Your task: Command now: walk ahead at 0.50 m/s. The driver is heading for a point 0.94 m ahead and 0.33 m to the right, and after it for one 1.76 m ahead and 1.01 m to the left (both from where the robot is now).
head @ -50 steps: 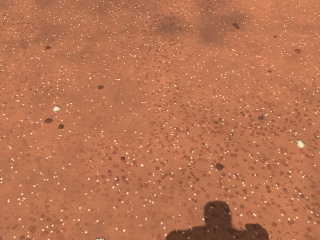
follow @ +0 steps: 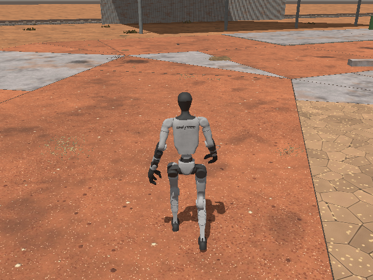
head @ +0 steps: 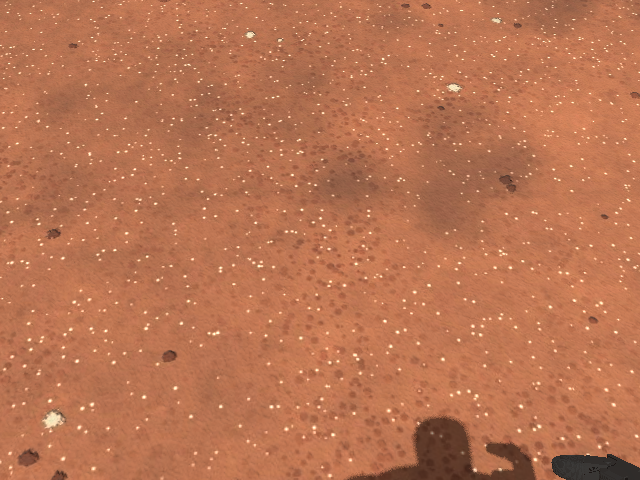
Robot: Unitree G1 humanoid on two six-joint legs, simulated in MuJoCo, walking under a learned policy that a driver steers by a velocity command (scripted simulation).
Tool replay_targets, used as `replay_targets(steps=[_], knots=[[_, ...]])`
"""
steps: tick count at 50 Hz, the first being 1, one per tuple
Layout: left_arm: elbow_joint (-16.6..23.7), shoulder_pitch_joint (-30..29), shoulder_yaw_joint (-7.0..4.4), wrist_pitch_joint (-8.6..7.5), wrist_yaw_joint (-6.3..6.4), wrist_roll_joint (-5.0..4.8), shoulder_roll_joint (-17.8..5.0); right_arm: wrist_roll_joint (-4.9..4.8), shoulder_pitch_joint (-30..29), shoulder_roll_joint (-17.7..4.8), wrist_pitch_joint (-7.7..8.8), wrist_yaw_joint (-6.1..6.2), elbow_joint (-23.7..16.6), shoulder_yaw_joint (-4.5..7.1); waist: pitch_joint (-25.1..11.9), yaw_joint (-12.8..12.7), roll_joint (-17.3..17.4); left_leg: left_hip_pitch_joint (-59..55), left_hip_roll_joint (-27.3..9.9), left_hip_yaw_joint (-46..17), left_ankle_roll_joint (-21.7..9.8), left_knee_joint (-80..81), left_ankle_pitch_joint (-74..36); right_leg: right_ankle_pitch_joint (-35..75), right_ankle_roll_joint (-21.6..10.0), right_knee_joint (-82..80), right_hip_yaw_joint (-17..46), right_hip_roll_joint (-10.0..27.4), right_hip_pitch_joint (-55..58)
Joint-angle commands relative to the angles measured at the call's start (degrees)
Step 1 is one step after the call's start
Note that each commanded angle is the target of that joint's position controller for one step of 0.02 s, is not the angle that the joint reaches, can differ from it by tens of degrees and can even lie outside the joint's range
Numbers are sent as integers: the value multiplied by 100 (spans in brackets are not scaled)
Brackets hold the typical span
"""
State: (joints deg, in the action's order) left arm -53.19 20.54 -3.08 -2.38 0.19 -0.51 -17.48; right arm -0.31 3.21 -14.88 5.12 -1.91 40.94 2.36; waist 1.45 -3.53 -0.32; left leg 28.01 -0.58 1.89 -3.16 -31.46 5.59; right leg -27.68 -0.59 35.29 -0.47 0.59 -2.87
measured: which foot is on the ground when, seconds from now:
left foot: down 0.00-0.52, up 0.54-0.98, down 1.00-1.00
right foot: up 0.00-0.52, down 0.54-1.00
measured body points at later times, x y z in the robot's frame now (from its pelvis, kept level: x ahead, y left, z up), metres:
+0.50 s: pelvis +0.27 -0.02 +0.00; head +0.30 -0.03 +0.45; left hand +0.51 +0.18 -0.10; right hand +0.23 -0.30 -0.13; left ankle +0.11 +0.10 -0.72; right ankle +0.40 -0.15 -0.71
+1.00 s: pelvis +0.56 -0.09 +0.00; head +0.58 -0.11 +0.45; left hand +0.72 +0.16 -0.11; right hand +0.66 -0.41 -0.07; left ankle +0.74 -0.04 -0.72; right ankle +0.39 -0.14 -0.72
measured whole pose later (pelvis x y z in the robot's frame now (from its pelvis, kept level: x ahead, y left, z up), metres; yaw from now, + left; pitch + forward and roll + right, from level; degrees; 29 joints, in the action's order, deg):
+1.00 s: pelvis +0.56 -0.09 +0.00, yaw -29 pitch +2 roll -1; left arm -43.2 22.4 -4.9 -1.6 1.1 -1.2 -16.9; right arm 0.0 0.9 -15.9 7.1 -1.2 40.7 2.4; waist 0.2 -4.8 1.7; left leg 27.0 0.3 -3.9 0.8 -25.8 1.3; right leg -25.5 -3.4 27.9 13.0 -6.4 -3.7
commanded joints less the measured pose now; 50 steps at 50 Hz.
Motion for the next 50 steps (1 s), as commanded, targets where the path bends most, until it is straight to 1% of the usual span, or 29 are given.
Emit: replay_targets(steps=[1,2,3,4,5,6,9,12,16,19,21,24,25,26,27,28,29,30,31,32,33,34,36,39,42,46,48,49,50], knots=[[447,217,-14,-294,-62,-84,-556,-32,2153,-1144,-11,36,219,371,-1899,942,1222,-4769,-2034,-4088,-1329,1371,1747,-560,-178,3810,778,-114,-3827],[620,-318,-82,-368,-94,-193,-773,-28,1746,-962,2,52,168,300,-1129,893,900,-4058,-1861,-3279,-1107,1482,1528,-11,-260,3791,648,153,-4105],[660,-572,-71,-388,-66,-158,-698,8,1374,-897,3,51,117,269,-738,724,427,-3315,-1649,-2707,-1012,1609,900,517,-237,3551,497,429,-3915],[648,-646,-96,-358,-53,-86,-648,47,1112,-722,13,44,97,228,-446,580,330,-2756,-1479,-2220,-967,1787,394,856,-190,3244,490,594,-3732],[601,-497,-105,-290,-59,-92,-574,102,990,-629,47,49,104,200,-428,413,503,-2407,-1381,-1900,-919,1950,97,1094,-157,3104,553,729,-3380],[544,-375,-96,-210,-53,-108,-469,97,952,-586,89,46,140,200,-407,345,542,-2213,-1317,-1650,-922,2115,-49,1200,-113,2997,565,760,-3201],[598,-542,-91,-52,-17,-112,-299,115,1046,-714,177,93,331,249,-121,314,417,-1953,-1315,-979,-935,2420,-517,1660,17,2602,702,732,-3464],[713,-862,-117,-58,-33,-76,-270,134,1146,-776,165,167,472,264,6,391,336,-2141,-1239,-400,-811,2508,-857,2569,83,1815,803,610,-3783],[946,-1523,-49,-104,-150,-42,-99,98,1236,-858,133,241,609,260,199,638,290,-2266,-1129,281,-599,2609,-982,3474,33,624,335,507,-3526],[1220,-1997,-1,-106,-247,-48,-19,47,1552,-926,28,267,808,288,369,829,211,-2949,-1344,484,-574,2416,-1309,3310,-83,155,155,462,-3795],[1406,-2182,-6,-101,-330,-57,-43,6,1623,-980,-80,280,878,315,402,833,240,-3429,-1502,573,-529,2123,-1844,2844,-196,-5,-8,393,-3948],[1522,-1846,-123,-70,-414,-60,-259,-31,1421,-1201,-226,364,815,383,11,483,537,-3701,-1556,815,-344,1114,-4378,1959,-492,-14,-491,-34,-3142],[1439,-1327,-224,-50,-409,-67,-430,-28,1349,-1264,-279,400,786,401,-300,178,616,-3609,-1507,884,-269,349,-5087,1752,-634,-13,-611,-247,-2454],[1229,-436,-397,-43,-355,-80,-721,-45,1232,-1256,-311,429,738,388,-750,-311,483,-3121,-1285,1017,-102,-835,-4953,2072,-854,-410,-580,-460,-1167],[1061,442,-582,15,-221,-72,-1229,49,1314,-1084,-251,437,611,307,-1325,-617,-220,-1668,-992,1025,131,-2625,-2993,2149,-1231,-566,765,327,628],[1120,252,-612,-29,-198,-109,-1650,195,1903,-196,-47,285,367,32,-1826,127,-1460,937,326,312,468,-4486,2637,1416,-2370,-1095,4031,1706,2502],[1197,448,-480,-68,-197,-73,-1143,-33,1252,-704,205,176,315,116,-2183,-348,-794,1597,216,-776,339,-4954,2765,1015,-2366,-1708,4603,1812,2719],[1200,193,-413,-119,-185,-41,-892,-217,733,-911,335,127,133,172,-1353,-365,-552,1955,-75,-764,194,-4744,2205,1415,-2072,-1806,3709,1628,2108],[1270,-180,-370,-145,-182,-56,-751,-154,643,-853,389,156,128,156,-892,-96,-38,1711,-330,-730,158,-4198,1727,1953,-1858,-1836,3036,1366,1233],[1362,-540,-315,-143,-173,-45,-571,-6,613,-889,371,195,179,204,-557,120,84,1348,-474,-676,224,-3709,1499,2542,-1730,-1931,2540,1147,460],[1465,-715,-267,-145,-147,24,-466,47,727,-915,300,197,185,239,-477,314,-28,962,-570,-712,286,-3501,1329,2919,-1709,-2069,2303,1013,-31],[1505,-771,-270,-144,-129,25,-486,73,810,-871,226,198,166,249,-433,415,-78,781,-583,-686,379,-3271,1263,3113,-1723,-2180,2209,944,-317],[1512,-708,-306,-159,-67,-9,-629,119,774,-712,114,217,112,221,-318,469,-114,683,-555,-542,582,-2722,1022,3514,-1728,-2285,1867,827,-790],[1462,-472,-365,-128,36,-46,-814,134,105,-523,82,225,-113,146,-140,261,-228,544,-350,-438,742,-1354,-127,3387,-1461,-2271,1445,481,-1180],[1384,-180,-377,-68,69,-71,-830,59,-458,-451,124,160,-285,103,-145,-10,-395,60,-48,-390,732,-265,-1101,2793,-1204,-2156,1452,348,-1298],[1281,63,-368,-11,97,-109,-745,-13,-665,-721,202,81,-426,186,-151,-21,-511,-46,25,-671,566,335,-822,2308,-1080,-1622,2119,627,-636],[1307,-24,-383,23,120,-81,-757,-21,-393,-862,264,64,-377,251,-190,168,-678,-359,33,-667,389,440,-312,2489,-998,-1247,2410,733,-415],[1348,-122,-353,36,115,-70,-671,-1,55,-942,294,85,-254,312,-358,420,-697,-966,63,-557,248,659,-304,2744,-885,-881,2379,576,-466],[1422,-169,-258,22,90,-35,-421,89,715,-1136,326,119,-151,393,-921,743,-529,-2144,-346,-837,-18,581,-257,2769,-701,92,2112,271,-795]])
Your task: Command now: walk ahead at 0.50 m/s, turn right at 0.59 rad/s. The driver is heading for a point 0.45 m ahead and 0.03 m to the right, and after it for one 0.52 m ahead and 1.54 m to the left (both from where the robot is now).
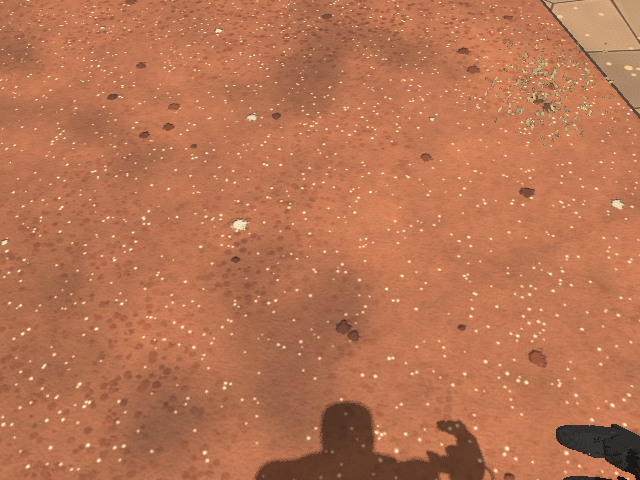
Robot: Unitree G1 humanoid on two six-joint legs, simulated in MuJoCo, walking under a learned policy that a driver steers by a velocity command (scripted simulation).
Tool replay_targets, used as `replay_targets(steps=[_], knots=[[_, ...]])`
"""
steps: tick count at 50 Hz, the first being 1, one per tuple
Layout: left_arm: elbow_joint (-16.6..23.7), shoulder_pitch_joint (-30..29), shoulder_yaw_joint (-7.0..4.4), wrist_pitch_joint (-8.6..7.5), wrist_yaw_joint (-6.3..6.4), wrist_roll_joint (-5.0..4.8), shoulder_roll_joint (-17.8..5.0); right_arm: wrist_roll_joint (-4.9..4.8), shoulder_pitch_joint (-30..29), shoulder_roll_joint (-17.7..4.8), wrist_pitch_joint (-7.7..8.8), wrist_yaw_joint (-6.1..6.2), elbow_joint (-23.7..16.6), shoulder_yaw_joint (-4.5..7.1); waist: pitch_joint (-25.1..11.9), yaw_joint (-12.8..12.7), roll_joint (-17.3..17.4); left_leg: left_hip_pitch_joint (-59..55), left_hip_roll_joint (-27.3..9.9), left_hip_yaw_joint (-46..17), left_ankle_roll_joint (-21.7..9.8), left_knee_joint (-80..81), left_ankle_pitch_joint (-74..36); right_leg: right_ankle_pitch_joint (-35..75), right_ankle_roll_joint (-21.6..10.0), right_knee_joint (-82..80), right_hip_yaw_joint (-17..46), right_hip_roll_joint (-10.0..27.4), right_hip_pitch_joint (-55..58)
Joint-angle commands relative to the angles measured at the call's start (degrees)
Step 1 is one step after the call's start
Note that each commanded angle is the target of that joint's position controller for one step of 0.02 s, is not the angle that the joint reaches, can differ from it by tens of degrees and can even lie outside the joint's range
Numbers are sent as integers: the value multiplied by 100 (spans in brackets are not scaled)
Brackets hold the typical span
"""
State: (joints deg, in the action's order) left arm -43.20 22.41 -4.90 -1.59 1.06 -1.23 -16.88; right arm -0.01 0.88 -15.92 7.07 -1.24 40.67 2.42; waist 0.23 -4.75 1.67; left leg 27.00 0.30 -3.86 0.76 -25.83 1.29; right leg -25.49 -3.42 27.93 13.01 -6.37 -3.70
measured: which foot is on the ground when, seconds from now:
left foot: down 0.00-0.54, up 0.56-1.00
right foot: down 0.00-0.00, up 0.02-0.50, down 0.52-1.00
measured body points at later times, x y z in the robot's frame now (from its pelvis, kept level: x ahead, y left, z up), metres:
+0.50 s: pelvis +0.26 -0.03 +0.00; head +0.29 -0.05 +0.45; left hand +0.55 +0.12 -0.07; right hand +0.18 -0.32 -0.13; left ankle +0.13 +0.13 -0.72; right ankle +0.36 -0.18 -0.72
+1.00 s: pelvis +0.52 -0.10 +0.00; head +0.55 -0.09 +0.45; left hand +0.58 +0.18 -0.13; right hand +0.69 -0.35 -0.10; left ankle +0.70 +0.01 -0.70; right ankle +0.36 -0.18 -0.73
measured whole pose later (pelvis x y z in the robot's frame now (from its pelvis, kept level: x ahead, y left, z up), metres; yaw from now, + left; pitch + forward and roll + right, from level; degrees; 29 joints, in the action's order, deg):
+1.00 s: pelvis +0.52 -0.10 +0.00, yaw -3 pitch +1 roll -2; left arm -47.6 18.6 -4.8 -3.6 1.0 -0.5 -15.4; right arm -1.1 5.4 -14.5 1.7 -3.4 44.5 2.6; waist 1.7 -3.3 1.9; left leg 35.3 -4.2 2.0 -2.9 -37.3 3.1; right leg -21.9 1.2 14.3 -15.3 -0.1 6.8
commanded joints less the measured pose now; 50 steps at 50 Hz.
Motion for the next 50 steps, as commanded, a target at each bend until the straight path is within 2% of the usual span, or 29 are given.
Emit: replay_targets(steps=[1,2,3,4,5,6,8,12,14,17,20,22,23,24,25,26,27,28,29,30,31,32,34,36,39,43,47,48,50], knots=[[527,35,21,-87,-2,36,-159,152,1735,-1427,116,95,-57,489,-1647,951,226,-4052,-1611,-1802,-998,-23,698,1342,-45,2642,88,307,-2176],[636,573,89,-133,-4,-67,-151,59,2066,-1505,19,39,135,525,-2083,761,1869,-4934,-2463,-4055,-1549,618,2103,-1002,156,4021,-285,102,-3648],[523,290,-27,-115,1,-114,-707,-33,1833,-972,-14,47,17,393,-1407,884,1086,-4431,-2341,-3841,-1363,825,3166,-613,209,4626,-148,533,-4146],[616,-284,-82,-79,-3,-72,-895,-25,1528,-752,-67,76,-36,325,-692,958,574,-3621,-2123,-2920,-1142,921,2813,-119,236,4694,-397,715,-4217],[684,-548,-90,-64,-7,-2,-841,40,1259,-674,-99,81,-42,282,-301,844,273,-2899,-1901,-2273,-1066,1047,2105,266,246,4519,-508,904,-4025],[721,-630,-107,-50,-31,21,-744,74,1108,-547,-106,90,-4,240,-75,717,298,-2430,-1706,-1778,-1035,1188,1558,500,238,4281,-504,1067,-3835],[731,-520,-83,15,-77,-51,-500,67,1012,-474,-69,97,75,224,15,567,536,-1981,-1478,-1043,-1017,1461,1018,693,242,4017,-637,1240,-3497],[945,-872,-25,66,-96,-6,-313,41,1121,-746,-18,104,253,324,101,582,288,-2071,-1573,-255,-1209,1727,71,1354,379,3293,-702,1357,-3836],[984,-1053,-3,38,-149,-13,-279,38,1116,-823,-50,113,304,343,109,627,227,-2212,-1494,195,-1143,1735,-302,1941,388,2692,-793,1348,-3809],[1114,-1613,56,-22,-265,-6,-173,3,1251,-941,-118,141,398,359,254,846,174,-2317,-1392,771,-994,1716,-500,2652,329,1713,-1119,1252,-3544],[1310,-2084,102,-39,-354,-15,-97,-84,1604,-1071,-201,127,574,385,422,997,118,-2638,-1543,937,-958,1667,-608,2511,193,1096,-1315,1136,-3393],[1404,-2195,91,-51,-380,2,-139,-166,1766,-1159,-266,99,706,405,476,926,145,-2917,-1699,929,-956,1483,-1203,1993,16,800,-1399,980,-3202],[1422,-2120,50,-58,-379,29,-231,-204,1762,-1245,-298,96,757,416,415,775,222,-3028,-1740,937,-944,1215,-2063,1659,-96,661,-1500,833,-2923],[1361,-1804,-28,-62,-366,67,-388,-242,1726,-1331,-331,103,805,424,183,501,326,-3089,-1718,981,-893,714,-3041,1451,-216,488,-1629,654,-2361],[1113,-982,-160,-67,-337,83,-607,-268,1646,-1304,-367,112,854,382,-273,-16,282,-2850,-1536,1156,-768,-228,-3597,1835,-383,89,-1776,473,-1159],[830,-43,-313,-50,-252,107,-952,-209,1687,-1071,-345,120,855,271,-862,-439,163,-1830,-1269,1203,-565,-1501,-2821,2208,-558,233,-1425,739,554],[737,508,-415,-56,-156,204,-1629,-24,2122,-356,-252,45,613,19,-1788,-236,-1210,528,-392,1136,-160,-3904,1045,1867,-1387,160,1214,2535,2820],[827,578,-317,-95,-160,191,-1352,-141,2082,-584,-120,19,753,50,-2643,-354,-1202,1008,53,-90,-137,-4948,3343,1761,-1748,-684,2877,3172,2842],[759,243,-196,-141,-197,186,-1034,-349,1545,-1038,-93,-5,581,214,-1710,-352,-829,1503,-249,-282,-172,-5178,3044,1847,-1399,-783,1840,2926,2149],[697,-100,-137,-175,-201,143,-845,-342,1273,-947,-92,3,487,194,-973,-138,-798,1574,-532,-115,-194,-4846,2567,2080,-1155,-877,924,2640,1317],[654,-460,-76,-209,-218,128,-625,-227,1201,-859,-130,33,527,200,-571,83,-648,1407,-725,-55,-157,-4485,2156,2208,-973,-1068,362,2369,621],[659,-726,-28,-266,-228,142,-441,-183,1364,-829,-223,54,608,235,-368,299,-794,1045,-873,-95,-119,-4268,1791,2328,-855,-1316,-93,2172,82],[581,-937,-37,-396,-222,182,-356,-200,1694,-570,-402,67,749,208,-277,526,-782,626,-908,-84,-29,-4196,1350,2402,-862,-1753,-527,2104,-441],[450,-982,-64,-480,-185,225,-394,-195,1566,-454,-497,98,706,206,-35,593,-638,838,-901,-168,44,-3960,999,2653,-846,-1986,-974,2088,-597],[262,-849,-87,-495,-97,257,-431,-154,1170,-381,-495,84,561,202,184,510,-552,1254,-838,-259,89,-3106,180,2821,-743,-2085,-1524,2018,-368],[88,-688,-145,-450,-22,199,-631,-105,480,-206,-449,-65,329,109,440,262,-415,1156,-725,160,-25,-1808,-601,2848,-622,-2196,-2077,2063,-121],[-142,-414,-218,-302,7,73,-773,-106,-27,-237,-453,-204,0,86,625,114,-375,1431,-645,432,-285,-1210,-131,3317,-529,-1858,-2310,2319,716],[-170,-424,-236,-254,17,46,-822,-107,-52,-275,-454,-238,-68,100,597,154,-414,1375,-572,543,-375,-1132,125,3766,-479,-1664,-2373,2362,887],[-158,-540,-279,-160,57,13,-1001,-118,213,-445,-478,-267,-126,191,265,395,-601,743,-208,909,-601,-1138,713,5711,-343,-920,-2517,2350,1071]])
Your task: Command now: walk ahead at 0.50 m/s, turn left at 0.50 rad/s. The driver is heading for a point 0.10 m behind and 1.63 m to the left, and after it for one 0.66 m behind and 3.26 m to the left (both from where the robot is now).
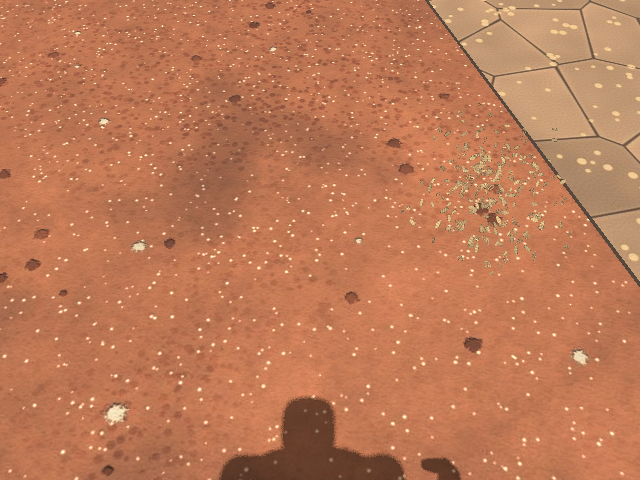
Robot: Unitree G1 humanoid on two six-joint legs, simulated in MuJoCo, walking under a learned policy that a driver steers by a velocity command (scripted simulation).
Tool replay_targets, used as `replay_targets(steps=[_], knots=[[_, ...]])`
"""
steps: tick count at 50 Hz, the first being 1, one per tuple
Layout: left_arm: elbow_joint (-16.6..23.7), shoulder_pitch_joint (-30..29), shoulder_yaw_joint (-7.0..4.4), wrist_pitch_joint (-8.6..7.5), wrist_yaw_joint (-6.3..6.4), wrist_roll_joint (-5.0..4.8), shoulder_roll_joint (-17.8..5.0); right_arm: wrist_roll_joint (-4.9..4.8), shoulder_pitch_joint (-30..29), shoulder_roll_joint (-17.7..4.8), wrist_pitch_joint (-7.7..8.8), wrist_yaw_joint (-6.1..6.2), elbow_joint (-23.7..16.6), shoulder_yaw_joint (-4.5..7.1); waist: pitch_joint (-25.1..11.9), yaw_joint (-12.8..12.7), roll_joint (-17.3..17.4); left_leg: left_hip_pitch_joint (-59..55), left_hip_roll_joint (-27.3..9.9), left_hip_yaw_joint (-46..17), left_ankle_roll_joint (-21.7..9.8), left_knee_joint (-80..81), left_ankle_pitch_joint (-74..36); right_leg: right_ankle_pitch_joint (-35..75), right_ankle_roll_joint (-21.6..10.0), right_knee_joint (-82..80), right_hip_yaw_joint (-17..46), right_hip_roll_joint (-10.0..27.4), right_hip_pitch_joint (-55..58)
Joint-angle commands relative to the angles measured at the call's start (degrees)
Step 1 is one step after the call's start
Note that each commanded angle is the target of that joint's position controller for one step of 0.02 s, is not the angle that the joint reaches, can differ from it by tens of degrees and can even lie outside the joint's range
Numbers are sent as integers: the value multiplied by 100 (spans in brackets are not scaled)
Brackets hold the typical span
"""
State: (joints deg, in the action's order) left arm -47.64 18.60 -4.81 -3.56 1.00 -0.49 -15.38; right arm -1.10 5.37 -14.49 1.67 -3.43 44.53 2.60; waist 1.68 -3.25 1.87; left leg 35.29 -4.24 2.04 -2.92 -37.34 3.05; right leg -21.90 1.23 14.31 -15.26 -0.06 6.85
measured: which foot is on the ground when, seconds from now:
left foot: up 0.00-0.04, down 0.06-0.54, up 0.56-1.00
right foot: down 0.00-0.06, up 0.08-0.52, down 0.54-1.00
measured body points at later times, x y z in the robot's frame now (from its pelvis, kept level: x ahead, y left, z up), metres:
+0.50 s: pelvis +0.30 +0.03 +0.01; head +0.32 +0.05 +0.45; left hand +0.46 +0.32 -0.06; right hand +0.42 -0.25 -0.10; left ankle +0.16 +0.10 -0.73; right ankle +0.48 -0.06 -0.71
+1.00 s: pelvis +0.54 +0.12 +0.00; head +0.57 +0.15 +0.45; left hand +0.38 +0.37 -0.12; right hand +0.87 +0.07 -0.07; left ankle +0.60 +0.32 -0.70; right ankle +0.48 -0.06 -0.73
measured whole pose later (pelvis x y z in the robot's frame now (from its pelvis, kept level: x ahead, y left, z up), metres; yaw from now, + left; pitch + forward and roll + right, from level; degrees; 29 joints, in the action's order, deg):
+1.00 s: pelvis +0.54 +0.12 +0.00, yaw +36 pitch +2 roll -2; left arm -49.0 18.7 -4.4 -3.9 0.2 -1.0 -17.6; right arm -1.3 4.3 -15.7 0.9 -3.0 34.0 3.3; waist 2.6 -5.6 1.7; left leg 35.5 -3.9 1.1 -2.7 -37.4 4.3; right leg -21.3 1.9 15.1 -13.1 1.0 5.1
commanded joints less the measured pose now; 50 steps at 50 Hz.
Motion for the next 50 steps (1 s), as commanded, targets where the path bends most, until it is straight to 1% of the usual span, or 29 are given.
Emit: replay_targets(steps=[1,2,3,4,5,6,7,8,9,11,13,18,20,23,25,26,27,28,29,30,31,32,33,35,37,41,44,48,50], knots=[[305,-237,-300,91,81,-79,-1224,-28,233,-754,46,-41,-443,268,-187,528,-692,-723,495,483,-375,-3,793,6179,-720,1179,240,1653,-18],[331,-357,-281,129,92,-113,-1231,-46,1062,-1026,39,7,-257,431,-630,1014,-597,-1926,768,536,-576,334,564,6247,-540,2335,102,1442,-406],[396,-271,-206,86,111,-31,-1075,-54,1926,-1507,-15,127,-65,638,-1138,1363,-86,-3604,420,-360,-863,554,419,4701,-249,4011,101,1174,-1649],[677,265,58,-62,34,182,-162,-87,1784,-2085,11,181,-102,719,-1466,612,1447,-5303,-1025,-3653,-1939,1120,1253,-830,169,6069,615,-93,-4235],[744,-208,58,-306,-50,-26,-519,-22,1922,-1721,110,137,-294,588,-2272,975,762,-5796,-1449,-5137,-2211,1984,1939,-1319,57,6712,2033,-268,-4911],[904,-755,-11,-434,-107,-241,-788,18,1756,-1371,185,129,-265,501,-1529,1066,466,-5399,-1344,-4368,-1898,2127,1676,-808,-104,6622,2134,41,-5412],[918,-884,14,-508,-86,-184,-757,-25,1429,-1188,228,137,-308,450,-995,848,56,-4585,-1089,-3630,-1677,2087,1196,-293,-209,6124,2096,312,-5300],[857,-910,-21,-521,-40,-16,-783,-15,1018,-986,234,152,-389,393,-657,599,-131,-3767,-872,-3070,-1517,2098,549,12,-196,5599,2073,500,-4935],[823,-813,-71,-464,-33,59,-851,57,784,-823,239,182,-508,328,-562,397,-64,-3222,-708,-2709,-1460,2206,-18,219,-172,5322,2112,617,-4492],[833,-700,-76,-323,-40,111,-757,65,716,-869,247,232,-589,333,-488,243,-10,-2709,-585,-2391,-1489,2373,-651,365,-23,4859,2026,639,-4172],[914,-904,-23,-232,-28,142,-591,38,844,-1031,253,312,-565,371,-335,259,-44,-2311,-424,-1991,-1438,2450,-1031,767,155,4217,1875,567,-4138],[1176,-1951,103,-256,-113,79,-362,-19,1231,-1130,153,432,-483,408,-167,686,264,-1950,15,-1618,-985,2337,-237,2608,303,2070,1742,114,-3599],[1265,-2200,84,-295,-163,15,-453,-44,1432,-1138,116,439,-417,414,-149,786,319,-2118,-103,-1894,-939,2190,76,2717,277,1722,1824,21,-3478],[1291,-2177,5,-377,-230,-7,-677,-46,1522,-1076,62,469,-400,410,-173,700,427,-2676,-318,-2440,-841,1681,256,2234,104,1350,2006,-7,-3391],[1167,-1668,-74,-440,-225,-12,-802,-27,1370,-1036,34,476,-462,409,-286,381,589,-2749,-293,-2615,-704,1230,-31,1914,-114,1122,1914,-24,-2767],[1037,-1101,-159,-471,-190,46,-962,-3,1313,-854,43,460,-523,344,-656,93,523,-2571,-16,-2434,-530,573,-314,1925,-308,1032,1953,122,-1837],[963,-253,-239,-480,-142,142,-1264,83,1340,-527,62,435,-640,217,-1458,-249,-61,-1900,346,-1962,-315,-980,402,1529,-667,1142,2857,1062,-368],[748,226,-342,-399,-165,194,-1705,-85,2188,-202,115,432,-809,112,-2101,136,-2056,152,1118,-1240,70,-2813,3046,295,-1641,604,5581,2331,1376],[808,119,-234,-371,-195,46,-1173,-148,2153,-822,117,451,-652,201,-1748,10,-1582,907,617,-1345,147,-3594,2986,-1038,-1599,316,6121,2427,1200],[873,-128,-132,-331,-166,31,-814,-103,1511,-1149,88,447,-714,295,-1011,-161,-1009,1076,422,-1236,184,-3778,2432,-906,-1329,239,5163,2154,523],[890,-403,-79,-287,-154,85,-722,-35,1184,-1113,62,454,-784,304,-612,-81,-625,904,230,-1049,219,-3690,2016,-128,-1169,175,4384,1904,-161],[838,-561,-38,-261,-145,105,-604,23,978,-1042,65,434,-864,318,-298,2,-583,800,81,-1036,236,-3435,1748,535,-1127,60,3836,1686,-676],[800,-624,-2,-267,-129,138,-538,-10,999,-936,47,391,-895,323,-215,130,-731,549,-67,-1014,229,-3261,1580,943,-1059,-67,3388,1524,-1004],[705,-617,-10,-305,-126,93,-525,-73,1050,-699,-13,350,-936,287,-170,201,-847,413,-167,-862,252,-2997,1482,1341,-1105,-306,2842,1418,-1237],[596,-571,-63,-336,-121,68,-689,-41,856,-577,-56,338,-1063,247,-74,210,-711,596,-239,-813,319,-2632,1275,1762,-1220,-485,2486,1502,-1280],[460,-565,-118,-288,-98,75,-898,-31,476,-508,-30,256,-1167,197,-36,129,-567,647,-261,-663,368,-1560,226,2485,-1170,-559,1649,1437,-1074],[335,-391,-131,-222,-70,41,-1015,-24,-92,-404,28,148,-1303,139,121,-90,-504,385,-153,-341,283,-642,-413,2656,-1022,-533,1113,1366,-965],[171,-146,-187,-97,-69,-68,-1222,-43,-527,-466,24,23,-1538,153,280,-136,-541,234,12,-26,38,4,-21,3354,-877,-261,780,1577,-393],[170,-182,-241,-26,-35,-126,-1408,-3,-288,-666,-10,6,-1559,257,27,125,-727,-366,359,281,-202,109,583,5234,-763,446,555,1599,-163]])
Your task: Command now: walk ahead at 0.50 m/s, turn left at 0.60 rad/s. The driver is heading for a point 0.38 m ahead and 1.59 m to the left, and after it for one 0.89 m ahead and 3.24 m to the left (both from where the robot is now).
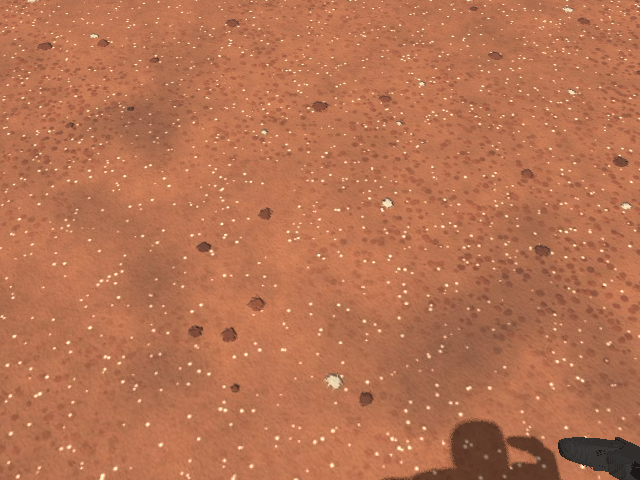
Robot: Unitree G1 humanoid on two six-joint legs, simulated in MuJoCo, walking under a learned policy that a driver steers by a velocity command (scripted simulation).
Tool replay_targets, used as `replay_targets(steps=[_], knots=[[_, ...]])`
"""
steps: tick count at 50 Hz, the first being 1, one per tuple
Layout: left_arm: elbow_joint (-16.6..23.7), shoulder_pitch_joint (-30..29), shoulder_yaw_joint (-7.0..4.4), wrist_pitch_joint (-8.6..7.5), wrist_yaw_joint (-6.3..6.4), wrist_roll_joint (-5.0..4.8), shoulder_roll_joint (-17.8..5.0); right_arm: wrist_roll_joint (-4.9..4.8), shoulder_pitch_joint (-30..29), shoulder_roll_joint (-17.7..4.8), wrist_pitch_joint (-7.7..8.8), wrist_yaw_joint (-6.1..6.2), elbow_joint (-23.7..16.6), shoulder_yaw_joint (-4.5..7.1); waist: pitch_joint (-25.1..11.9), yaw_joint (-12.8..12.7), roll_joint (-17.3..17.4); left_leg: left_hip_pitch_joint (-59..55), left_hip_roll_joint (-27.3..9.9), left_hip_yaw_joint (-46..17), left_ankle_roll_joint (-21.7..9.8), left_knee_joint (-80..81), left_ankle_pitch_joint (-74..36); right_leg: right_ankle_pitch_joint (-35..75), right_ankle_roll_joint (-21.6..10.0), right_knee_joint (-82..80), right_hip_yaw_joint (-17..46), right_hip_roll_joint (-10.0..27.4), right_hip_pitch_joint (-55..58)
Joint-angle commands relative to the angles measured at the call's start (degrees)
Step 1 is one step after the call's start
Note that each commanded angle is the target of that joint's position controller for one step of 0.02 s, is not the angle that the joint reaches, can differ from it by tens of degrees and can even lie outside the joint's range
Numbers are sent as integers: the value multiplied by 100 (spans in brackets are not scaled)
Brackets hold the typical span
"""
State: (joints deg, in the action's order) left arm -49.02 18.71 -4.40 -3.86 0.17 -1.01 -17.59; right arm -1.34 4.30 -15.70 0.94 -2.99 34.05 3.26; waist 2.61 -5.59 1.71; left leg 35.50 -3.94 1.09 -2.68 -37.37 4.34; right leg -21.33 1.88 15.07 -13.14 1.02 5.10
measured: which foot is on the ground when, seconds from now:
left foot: up 0.00-0.04, down 0.06-0.52, up 0.54-1.00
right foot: down 0.00-0.06, up 0.08-0.50, down 0.52-1.00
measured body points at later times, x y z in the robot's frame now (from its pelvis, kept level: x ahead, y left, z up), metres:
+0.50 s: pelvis +0.29 +0.02 +0.00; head +0.32 +0.04 +0.45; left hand +0.46 +0.32 -0.07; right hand +0.42 -0.25 -0.10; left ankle +0.16 +0.11 -0.73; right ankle +0.48 -0.06 -0.72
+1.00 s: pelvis +0.53 +0.12 +0.00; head +0.56 +0.16 +0.45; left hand +0.37 +0.37 -0.13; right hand +0.86 +0.07 -0.07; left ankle +0.60 +0.31 -0.71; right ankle +0.48 -0.06 -0.73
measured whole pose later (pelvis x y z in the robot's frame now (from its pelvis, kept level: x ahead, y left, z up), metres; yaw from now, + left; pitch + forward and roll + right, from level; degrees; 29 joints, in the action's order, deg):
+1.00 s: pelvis +0.53 +0.12 +0.00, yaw +36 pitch +2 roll -2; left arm -48.7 18.8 -4.3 -3.5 0.1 -1.2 -18.2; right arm -1.3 4.3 -15.9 0.8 -2.9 33.4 3.1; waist 2.9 -5.6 1.3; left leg 34.7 -3.7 1.2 -3.0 -37.1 5.1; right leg -21.5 2.4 15.2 -13.4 1.4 5.6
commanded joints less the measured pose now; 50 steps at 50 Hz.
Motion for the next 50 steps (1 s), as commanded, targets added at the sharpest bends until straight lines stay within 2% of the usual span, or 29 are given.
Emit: replay_targets(steps=[1,2,3,4,5,6,7,8,9,11,13,16,18,20,23,25,26,27,28,29,30,31,32,34,36,39,44,47,50], knots=[[317,-224,-305,50,72,-97,-1269,30,287,-722,39,-27,-421,292,-358,663,-765,-1027,560,514,-383,187,665,6019,-764,1114,231,1449,2],[344,-307,-279,79,97,-117,-1221,14,1207,-983,15,24,-179,457,-819,1187,-640,-2332,786,544,-603,558,304,6054,-604,2270,66,1282,-455],[429,-212,-169,53,114,32,-958,-12,2159,-1405,-51,146,56,637,-1336,1571,-79,-4133,261,-459,-913,627,243,4258,-360,4004,77,1059,-1884],[795,286,104,-92,28,244,-126,-41,1840,-2025,14,176,-24,670,-1797,748,1440,-5765,-1213,-3815,-1966,1185,1168,-1161,-50,5975,618,-146,-4413],[853,-299,40,-300,-57,48,-638,-9,2059,-1542,108,138,-177,532,-2447,1246,791,-5964,-1495,-4874,-2119,1930,1935,-1270,-119,6541,1846,-151,-5003],[1027,-808,-19,-397,-99,-145,-860,36,1871,-1245,191,118,-79,434,-1583,1271,521,-5391,-1327,-4026,-1825,2042,1536,-677,-216,6390,1835,97,-5402],[1026,-866,19,-449,-71,-75,-773,17,1550,-1114,231,122,-77,386,-1085,1010,82,-4526,-1065,-3332,-1625,2042,945,-173,-254,5866,1813,334,-5156],[962,-853,-2,-449,-31,79,-775,40,1169,-967,234,135,-128,336,-783,765,-71,-3762,-844,-2826,-1484,2082,279,88,-201,5382,1803,486,-4771],[931,-729,-35,-389,-33,130,-819,109,947,-849,240,158,-214,283,-680,563,33,-3250,-698,-2531,-1444,2196,-238,275,-156,5144,1843,588,-4379],[917,-637,-27,-260,-38,176,-713,107,848,-858,264,205,-197,278,-600,420,79,-2695,-595,-2274,-1499,2357,-806,404,11,4745,1749,576,-4078],[985,-860,27,-182,-23,216,-540,84,973,-964,273,284,-102,303,-455,444,37,-2285,-440,-1926,-1472,2420,-1043,801,177,4161,1639,485,-4031],[1156,-1567,125,-178,-53,202,-326,42,1208,-1058,232,372,43,331,-280,703,156,-2009,-119,-1592,-1187,2374,-593,2027,259,2783,1598,252,-3807],[1252,-1971,155,-208,-102,151,-286,21,1398,-1098,202,397,142,344,-232,876,221,-1912,-50,-1614,-1036,2315,-183,2575,247,2074,1576,49,-3461],[1340,-2190,128,-243,-141,86,-381,-9,1594,-1112,185,398,257,354,-210,957,281,-2062,-161,-1882,-976,2163,106,2674,199,1734,1673,-41,-3300],[1369,-2134,30,-300,-182,62,-598,-25,1673,-1024,139,419,340,341,-230,863,435,-2576,-351,-2408,-867,1655,297,2130,23,1382,1840,-72,-3149],[1245,-1603,-60,-346,-161,59,-698,-8,1559,-942,96,421,326,324,-350,559,586,-2631,-270,-2549,-719,1193,81,1771,-193,1134,1708,-111,-2464],[1145,-1049,-146,-374,-124,121,-855,19,1551,-718,102,407,291,244,-747,291,494,-2431,18,-2334,-533,470,-94,1747,-401,1074,1812,113,-1511],[1079,-198,-228,-382,-76,198,-1170,115,1655,-371,115,395,193,112,-1570,2,-221,-1713,411,-1809,-296,-1170,866,1489,-750,1157,2798,1123,-28],[861,204,-323,-295,-120,228,-1518,-91,2400,-210,157,397,31,49,-2134,368,-2258,265,1030,-1166,47,-2904,3067,-98,-1623,465,5560,2252,1473],[981,23,-200,-272,-149,88,-945,-123,2288,-821,150,421,211,155,-1637,239,-1494,898,564,-1299,146,-3620,2811,-1257,-1505,200,5794,2247,1199],[1024,-188,-120,-232,-116,77,-650,-74,1658,-1080,119,414,146,236,-968,94,-973,1042,388,-1138,189,-3762,2267,-1006,-1273,149,4850,2018,547],[1049,-448,-75,-199,-102,140,-568,-15,1372,-1029,93,422,101,239,-621,183,-590,841,203,-976,223,-3660,1872,-210,-1161,81,4129,1784,-101],[995,-590,-44,-179,-87,163,-460,32,1176,-947,94,401,36,251,-335,263,-561,747,50,-963,235,-3412,1617,421,-1159,-30,3613,1586,-564],[919,-659,-16,-215,-56,178,-361,-41,1239,-721,52,341,16,234,-248,420,-838,371,-155,-846,229,-3115,1395,1005,-1117,-292,2869,1344,-1010],[807,-608,-53,-259,-51,129,-445,-34,1107,-532,1,323,-59,189,-162,434,-779,469,-229,-740,268,-2829,1278,1448,-1223,-485,2428,1372,-1105],[668,-532,-127,-255,-38,132,-659,6,803,-433,-3,289,-178,139,-121,396,-604,719,-293,-689,345,-2155,710,2122,-1314,-612,1889,1456,-924],[499,-397,-157,-156,1,86,-848,0,23,-300,90,106,-326,59,71,129,-513,315,-171,-225,248,-609,-491,2572,-1080,-625,882,1289,-759],[370,-196,-204,-68,1,-2,-1009,-24,-333,-336,85,8,-491,64,210,80,-525,195,-77,-15,78,-88,-294,2912,-975,-499,627,1448,-357],[356,-226,-285,38,41,-99,-1267,31,-13,-632,38,-20,-515,216,-127,453,-738,-635,388,396,-267,121,541,5377,-809,502,298,1493,5]])
Keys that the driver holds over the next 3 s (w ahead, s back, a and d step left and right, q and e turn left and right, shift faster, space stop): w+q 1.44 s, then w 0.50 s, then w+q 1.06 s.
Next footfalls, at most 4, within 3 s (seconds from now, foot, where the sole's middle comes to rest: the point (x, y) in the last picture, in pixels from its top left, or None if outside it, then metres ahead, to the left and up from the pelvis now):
0.06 left None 0.20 0.11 -0.77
0.52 right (382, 450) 0.51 -0.05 -0.77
1.04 left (215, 378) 0.63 0.32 -0.77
1.54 right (217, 250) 0.98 0.39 -0.77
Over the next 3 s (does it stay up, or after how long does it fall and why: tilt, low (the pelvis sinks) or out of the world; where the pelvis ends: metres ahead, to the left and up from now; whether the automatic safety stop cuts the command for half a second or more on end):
stays up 1.09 1.04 -0.01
